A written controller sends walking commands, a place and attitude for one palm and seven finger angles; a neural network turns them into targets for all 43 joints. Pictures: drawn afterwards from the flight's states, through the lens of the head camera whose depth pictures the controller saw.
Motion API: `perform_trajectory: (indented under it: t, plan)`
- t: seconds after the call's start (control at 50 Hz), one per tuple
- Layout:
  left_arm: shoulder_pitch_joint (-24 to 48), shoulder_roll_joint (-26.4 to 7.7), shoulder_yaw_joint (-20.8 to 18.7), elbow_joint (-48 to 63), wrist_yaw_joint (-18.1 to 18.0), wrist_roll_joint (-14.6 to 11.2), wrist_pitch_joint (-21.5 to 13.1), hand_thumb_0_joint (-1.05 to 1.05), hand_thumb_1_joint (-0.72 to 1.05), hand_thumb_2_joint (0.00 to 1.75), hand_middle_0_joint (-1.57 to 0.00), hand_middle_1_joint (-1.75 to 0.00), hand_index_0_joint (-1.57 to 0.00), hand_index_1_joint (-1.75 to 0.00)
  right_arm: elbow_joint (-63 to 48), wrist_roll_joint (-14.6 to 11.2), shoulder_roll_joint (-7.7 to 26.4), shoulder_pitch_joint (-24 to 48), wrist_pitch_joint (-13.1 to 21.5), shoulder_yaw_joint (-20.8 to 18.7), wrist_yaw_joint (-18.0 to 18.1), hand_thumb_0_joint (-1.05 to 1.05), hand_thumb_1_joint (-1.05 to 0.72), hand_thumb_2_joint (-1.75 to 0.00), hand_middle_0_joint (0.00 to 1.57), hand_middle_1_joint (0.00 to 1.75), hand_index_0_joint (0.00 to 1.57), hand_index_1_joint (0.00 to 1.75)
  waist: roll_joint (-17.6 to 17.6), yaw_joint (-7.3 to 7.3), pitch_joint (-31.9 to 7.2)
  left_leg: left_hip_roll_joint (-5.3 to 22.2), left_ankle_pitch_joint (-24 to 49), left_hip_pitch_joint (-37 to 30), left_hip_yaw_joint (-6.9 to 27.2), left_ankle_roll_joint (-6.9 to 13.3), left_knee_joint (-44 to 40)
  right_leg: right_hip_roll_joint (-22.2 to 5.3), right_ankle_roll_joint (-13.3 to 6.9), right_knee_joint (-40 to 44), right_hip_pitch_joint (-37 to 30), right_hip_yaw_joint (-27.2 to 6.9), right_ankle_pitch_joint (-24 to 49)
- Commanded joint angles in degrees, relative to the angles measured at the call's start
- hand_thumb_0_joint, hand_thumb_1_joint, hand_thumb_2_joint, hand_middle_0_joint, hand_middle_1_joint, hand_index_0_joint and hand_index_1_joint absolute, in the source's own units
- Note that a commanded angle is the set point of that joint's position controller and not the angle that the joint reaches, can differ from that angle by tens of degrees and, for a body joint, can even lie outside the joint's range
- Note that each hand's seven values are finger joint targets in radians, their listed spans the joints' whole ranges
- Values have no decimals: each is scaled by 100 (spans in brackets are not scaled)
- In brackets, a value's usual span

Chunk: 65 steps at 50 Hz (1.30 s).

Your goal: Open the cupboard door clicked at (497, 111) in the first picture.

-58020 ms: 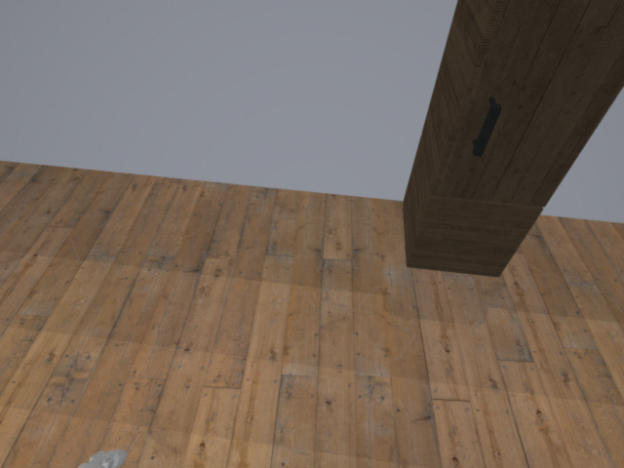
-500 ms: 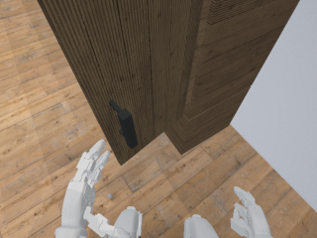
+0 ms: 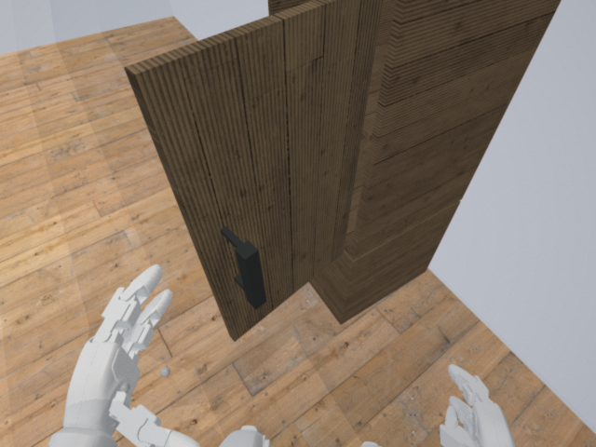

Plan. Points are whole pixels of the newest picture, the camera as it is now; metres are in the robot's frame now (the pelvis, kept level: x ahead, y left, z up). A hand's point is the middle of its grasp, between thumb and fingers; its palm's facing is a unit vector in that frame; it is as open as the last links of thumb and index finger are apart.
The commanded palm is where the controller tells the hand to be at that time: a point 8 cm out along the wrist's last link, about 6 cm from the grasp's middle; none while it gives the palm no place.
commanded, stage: draw the hand back to the body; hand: left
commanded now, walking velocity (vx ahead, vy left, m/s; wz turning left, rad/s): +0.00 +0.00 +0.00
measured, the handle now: (243, 268) +0.37 +0.11 +0.00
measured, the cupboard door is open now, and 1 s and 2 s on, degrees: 100 100 100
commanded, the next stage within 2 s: step back with the hand held close in 1.16 s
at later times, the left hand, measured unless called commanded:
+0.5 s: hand (50, 312) +0.22 +0.24 +0.17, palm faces +0.30 -0.87 -0.40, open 12.4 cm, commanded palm +0.17 +0.29 +0.19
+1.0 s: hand out of the picture +0.23 +0.27 +0.23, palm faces +0.43 -0.82 -0.39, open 7.6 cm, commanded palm +0.17 +0.31 +0.25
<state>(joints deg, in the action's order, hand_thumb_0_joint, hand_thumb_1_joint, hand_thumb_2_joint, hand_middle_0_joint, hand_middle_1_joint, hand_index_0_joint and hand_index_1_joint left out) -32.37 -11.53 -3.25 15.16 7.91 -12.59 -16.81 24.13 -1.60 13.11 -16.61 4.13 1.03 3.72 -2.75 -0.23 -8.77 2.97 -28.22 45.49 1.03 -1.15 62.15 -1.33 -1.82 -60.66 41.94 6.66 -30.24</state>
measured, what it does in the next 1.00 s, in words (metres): rises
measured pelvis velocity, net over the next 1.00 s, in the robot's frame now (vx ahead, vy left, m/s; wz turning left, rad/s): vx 0.03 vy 0.01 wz -0.04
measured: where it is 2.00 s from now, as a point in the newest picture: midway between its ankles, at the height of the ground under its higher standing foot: outside the picture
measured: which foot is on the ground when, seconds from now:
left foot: down 0.00-1.00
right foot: down 0.00-1.00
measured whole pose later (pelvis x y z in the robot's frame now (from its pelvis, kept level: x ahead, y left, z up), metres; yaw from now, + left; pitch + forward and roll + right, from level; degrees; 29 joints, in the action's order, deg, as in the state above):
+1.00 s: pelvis +0.03 +0.01 +0.08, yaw -2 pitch -4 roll +0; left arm -26.3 -18.3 -18.7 22.3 -6.4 -3.3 -4.1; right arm 35.6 0.2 13.4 -11.4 6.5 1.5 4.2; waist -3.4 -4.0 1.5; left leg 1.7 -14.5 6.3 -3.3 0.0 25.0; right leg -0.8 0.0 -23.4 4.2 3.5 -15.0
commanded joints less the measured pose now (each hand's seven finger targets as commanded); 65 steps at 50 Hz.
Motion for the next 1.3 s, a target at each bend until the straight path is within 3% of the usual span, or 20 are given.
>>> perform_trajectory:
  t: [0.0,0.06,0.08,0.1,0.12,0.14,0.16,0.26,0.36,0.48,0.6,0.76,0.78,0.84,0.94,1.04,1.18,1.24,1.26,1.28]
  plan:
    - [82,-693,-592,1593,76,-214,-485,0,-43,33,-15,-30,-15,-30,-945,-31,538,448,400,-238,84,0,-90,-90,20,30,20,30,-26,-32,-657,-365,1045,-866,31,233,-1035,205,105,1370,-821,-462,1220]
    - [-76,-802,-794,1695,86,-283,-419,0,-32,37,-16,-30,-16,-30,-900,-69,536,481,447,-232,68,0,-90,-90,20,30,20,30,-259,-102,-698,-345,1268,-1136,59,213,-1245,268,71,1352,-978,-292,1471]
    - [-302,-1746,-880,1890,-594,653,127,0,-29,39,-16,-30,-16,-30,-948,-18,572,519,321,-262,249,0,-90,-90,20,30,20,30,-298,-354,-798,-237,1330,-1381,-114,246,-1591,50,21,1737,-1175,-643,1530]
    - [-422,-1217,-641,2025,-899,718,438,0,-26,40,-16,-30,-16,-30,-1009,-5,438,464,281,-192,314,0,-90,-90,20,30,20,30,-264,-184,-564,-263,1399,-1520,-123,258,-1696,33,48,1847,-1197,-534,1602]
    - [-492,-1014,-503,1965,-1030,760,625,0,-22,42,-16,-30,-16,-30,-972,-7,439,456,258,-189,326,0,-90,-90,20,30,20,30,-82,-131,-345,-245,1375,-1538,-87,244,-1764,34,75,1904,-1165,-465,1571]
    - [-482,-924,-411,2016,-1135,861,767,0,-18,43,-16,-30,-16,-30,-925,-5,443,454,231,-175,326,0,-90,-90,20,30,20,30,-278,-119,-234,-227,1455,-1649,-112,250,-1820,38,83,1934,-1240,-413,1623]
    - [-485,-973,-478,1941,-1232,920,911,0,-15,45,-16,-30,-16,-30,-875,0,447,480,207,-169,337,0,-90,-90,20,30,20,30,-65,-120,-146,-210,1558,-1723,-102,271,-1865,63,89,2066,-1322,-397,1701]
    - [-119,-1339,-809,2118,-1566,1054,1150,0,2,52,-17,-30,-17,-30,-765,49,520,590,253,-71,399,0,-90,-90,20,30,20,30,152,-143,-46,-172,1658,-2263,-42,271,-2349,84,100,2428,-1789,-311,1748]
    - [201,-1515,-1119,2158,-1706,1075,1187,0,20,60,-18,-30,-18,-30,-587,63,541,716,391,3,404,0,-90,-90,20,30,20,30,35,-207,156,-171,1646,-2682,-41,255,-2814,62,96,2823,-2220,-301,1729]
    - [342,-1500,-1333,2261,-1697,1066,1139,0,41,69,-18,-30,-18,-30,-340,89,527,841,566,32,305,0,-90,-90,20,30,20,30,-139,-264,317,-131,2346,-3164,-35,205,-3262,64,100,3121,-2773,-272,2232]
    - [614,-1722,-1855,2174,-1665,1008,1057,0,62,78,-19,-30,-19,-30,-114,118,551,946,618,-17,231,0,-90,-90,20,30,20,30,-55,-328,474,-94,2722,-3513,-83,167,-3615,105,94,3461,-3189,-281,2545]
    - [1149,-2046,-2508,2095,-1656,939,913,0,90,90,-20,-30,-20,-30,141,161,567,1151,621,-82,184,0,-90,-90,20,30,20,30,-289,-399,518,-142,2818,-3873,-227,174,-3878,113,70,3871,-3590,-355,2817]
    - [1035,-1773,-2286,1928,-1618,934,914,0,90,90,-20,-30,-20,-30,172,161,542,1143,620,-90,166,0,-90,-90,20,30,20,30,-299,-348,614,-127,2771,-3926,-242,169,-3917,104,95,3893,-3512,-351,2764]
    - [934,-1523,-2025,1756,-1534,913,942,0,90,90,-20,-30,-20,-30,193,156,604,1146,571,-150,106,0,-90,-90,20,30,20,30,-73,-323,735,-104,2787,-3977,-248,194,-4024,128,123,3983,-3507,-340,2754]
    - [1116,-1826,-2251,1894,-1545,924,902,0,90,90,-20,-30,-20,-30,187,190,602,1270,527,-193,136,0,-90,-90,20,30,20,30,189,-385,554,-159,2578,-4107,-295,250,-4087,135,137,4142,-3663,-405,2726]
    - [1197,-1964,-2358,2215,-1609,976,813,0,90,90,-20,-30,-20,-30,256,214,532,1316,629,-157,167,0,-90,-90,20,30,20,30,-481,-407,515,-222,2672,-4214,-332,212,-4085,113,100,4216,-3738,-436,2828]
    - [1050,-1695,-2159,1732,-1538,921,846,0,90,90,-20,-30,-20,-30,343,207,547,1330,633,-195,158,0,-90,-90,20,30,20,30,-1,-346,907,-185,2482,-4205,-372,237,-4146,132,155,4430,-3565,-459,2642]
    - [1036,-1750,-2228,1680,-1517,910,818,0,90,90,-20,-30,-20,-30,361,204,556,1328,608,-232,155,0,-90,-90,20,30,20,30,68,-372,789,-188,2502,-4280,-400,260,-4157,131,169,4442,-3605,-482,2679]
    - [1305,-1935,-2372,1749,-1536,909,797,0,90,90,-20,-30,-20,-30,384,208,565,1361,602,-227,167,0,-90,-90,20,30,20,30,69,-386,726,-206,2503,-4287,-397,263,-4153,123,161,4478,-3670,-510,2678]
    - [1662,-2468,-2880,2024,-1547,973,617,0,90,90,-20,-30,-20,-30,175,175,700,1354,444,-230,163,0,-90,-90,20,30,20,30,292,-90,1168,-105,2204,-3810,-319,307,-3860,-167,171,4740,-2988,-960,3029]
